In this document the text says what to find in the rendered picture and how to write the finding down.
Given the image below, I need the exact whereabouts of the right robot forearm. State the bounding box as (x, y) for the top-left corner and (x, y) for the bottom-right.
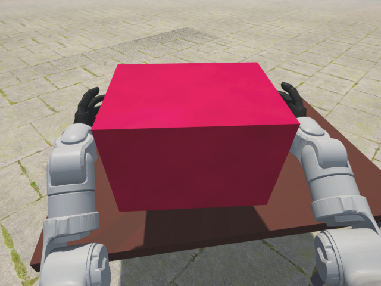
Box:
(289, 117), (381, 237)

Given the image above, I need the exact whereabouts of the table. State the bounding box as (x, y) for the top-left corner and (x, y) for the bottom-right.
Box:
(30, 98), (381, 286)

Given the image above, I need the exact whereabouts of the carton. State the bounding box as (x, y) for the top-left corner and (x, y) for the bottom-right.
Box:
(91, 62), (300, 212)

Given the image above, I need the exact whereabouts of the left robot forearm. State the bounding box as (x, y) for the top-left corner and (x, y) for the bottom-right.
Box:
(39, 123), (100, 286)

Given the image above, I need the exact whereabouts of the robot left upper arm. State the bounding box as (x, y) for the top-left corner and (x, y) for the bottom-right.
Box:
(40, 242), (111, 286)

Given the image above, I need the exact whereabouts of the robot right hand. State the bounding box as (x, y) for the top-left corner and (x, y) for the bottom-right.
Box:
(277, 82), (306, 118)

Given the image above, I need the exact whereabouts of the robot left hand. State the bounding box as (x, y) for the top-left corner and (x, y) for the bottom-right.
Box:
(73, 87), (105, 127)

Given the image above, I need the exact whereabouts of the robot right upper arm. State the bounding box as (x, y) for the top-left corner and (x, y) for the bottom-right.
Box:
(314, 228), (381, 286)

